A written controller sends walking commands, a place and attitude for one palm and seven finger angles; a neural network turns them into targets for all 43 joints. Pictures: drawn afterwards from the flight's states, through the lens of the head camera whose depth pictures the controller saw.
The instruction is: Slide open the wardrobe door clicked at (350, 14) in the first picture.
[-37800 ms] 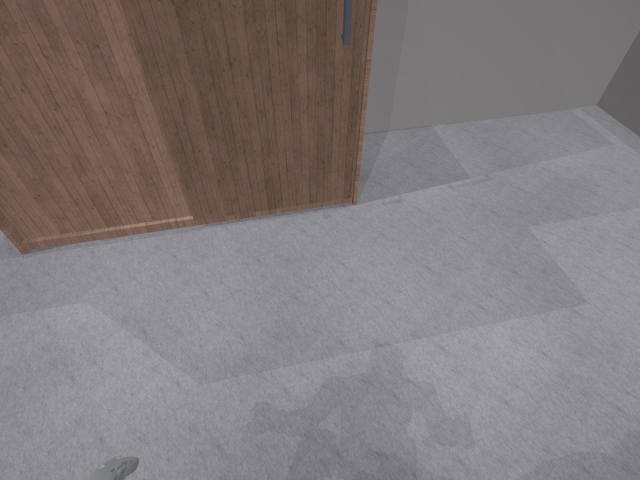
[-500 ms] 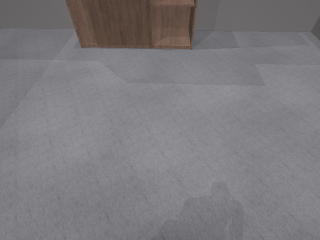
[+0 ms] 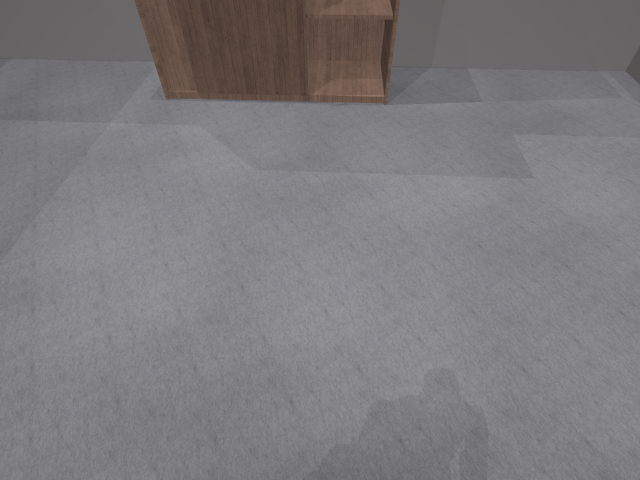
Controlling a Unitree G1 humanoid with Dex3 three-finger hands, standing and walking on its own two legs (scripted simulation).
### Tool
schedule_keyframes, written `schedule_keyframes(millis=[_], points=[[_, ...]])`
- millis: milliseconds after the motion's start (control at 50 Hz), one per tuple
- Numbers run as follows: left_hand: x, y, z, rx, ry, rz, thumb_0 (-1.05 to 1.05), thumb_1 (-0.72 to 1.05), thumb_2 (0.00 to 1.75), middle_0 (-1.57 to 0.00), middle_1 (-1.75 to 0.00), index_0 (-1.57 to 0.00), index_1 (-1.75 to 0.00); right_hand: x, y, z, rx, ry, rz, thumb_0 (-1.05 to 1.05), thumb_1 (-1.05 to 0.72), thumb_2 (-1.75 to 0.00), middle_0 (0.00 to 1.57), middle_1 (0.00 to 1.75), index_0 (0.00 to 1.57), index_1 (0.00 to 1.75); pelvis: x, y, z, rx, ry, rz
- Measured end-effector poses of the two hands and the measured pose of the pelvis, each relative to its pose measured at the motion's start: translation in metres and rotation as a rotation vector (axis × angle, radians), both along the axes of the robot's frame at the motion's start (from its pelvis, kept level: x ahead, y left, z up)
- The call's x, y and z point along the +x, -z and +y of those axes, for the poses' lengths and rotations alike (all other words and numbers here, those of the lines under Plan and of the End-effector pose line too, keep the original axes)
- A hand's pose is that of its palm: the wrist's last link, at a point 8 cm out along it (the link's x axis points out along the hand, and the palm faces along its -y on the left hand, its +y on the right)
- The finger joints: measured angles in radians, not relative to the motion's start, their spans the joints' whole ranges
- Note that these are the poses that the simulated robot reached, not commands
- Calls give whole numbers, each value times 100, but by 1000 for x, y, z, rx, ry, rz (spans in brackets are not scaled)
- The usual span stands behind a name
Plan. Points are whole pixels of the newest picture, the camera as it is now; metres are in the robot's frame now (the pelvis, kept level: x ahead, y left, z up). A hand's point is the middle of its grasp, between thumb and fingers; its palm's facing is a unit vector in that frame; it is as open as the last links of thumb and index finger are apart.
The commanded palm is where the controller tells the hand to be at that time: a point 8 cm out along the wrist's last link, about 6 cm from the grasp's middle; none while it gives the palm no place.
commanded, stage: look to check the result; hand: right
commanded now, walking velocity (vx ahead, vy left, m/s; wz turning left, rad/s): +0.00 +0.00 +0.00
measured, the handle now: out of the picture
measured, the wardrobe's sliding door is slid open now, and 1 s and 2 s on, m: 0.49 0.49 0.49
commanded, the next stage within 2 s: none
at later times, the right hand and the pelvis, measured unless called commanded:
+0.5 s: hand out of the picture -0.01 -0.15 -0.18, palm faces +0.02 +0.99 -0.13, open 7.4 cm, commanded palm none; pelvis +0.01 +0.01 +0.00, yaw +0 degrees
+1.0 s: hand out of the picture +0.01 -0.16 -0.18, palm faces +0.02 +0.99 -0.16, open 7.4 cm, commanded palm none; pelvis +0.01 +0.01 +0.00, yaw +0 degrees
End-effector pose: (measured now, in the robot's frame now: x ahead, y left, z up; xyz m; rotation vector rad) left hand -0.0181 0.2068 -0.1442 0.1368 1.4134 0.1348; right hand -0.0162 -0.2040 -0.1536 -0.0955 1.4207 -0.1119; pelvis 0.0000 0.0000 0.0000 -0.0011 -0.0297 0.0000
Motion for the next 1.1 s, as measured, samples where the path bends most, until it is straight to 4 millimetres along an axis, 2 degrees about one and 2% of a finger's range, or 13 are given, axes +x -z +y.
schedule_keyframes(millis=[480, 800, 1100], points=[[1, -1, 6, 5, -5, 20, 0, 90, 90, -20, -30, -20, -30, 0, -1, 4, 0, 5, 19, 1, -91, -90, 20, 30, 20, 30, 7, -1, 5, 0, 1, 0], [11, -2, 16, 14, 3, 2, 0, 90, 90, -20, -30, -20, -30, 9, -3, 2, -15, -3, 1, 1, -91, -90, 20, 30, 20, 30, 10, -2, 9, -1, -1, -1], [23, -6, 35, 47, 22, -14, 0, 90, 90, -20, -30, -20, -30, 25, -6, -9, -42, -11, -34, 1, -91, -90, 20, 30, 20, 30, 11, -3, 13, 0, 6, -4]])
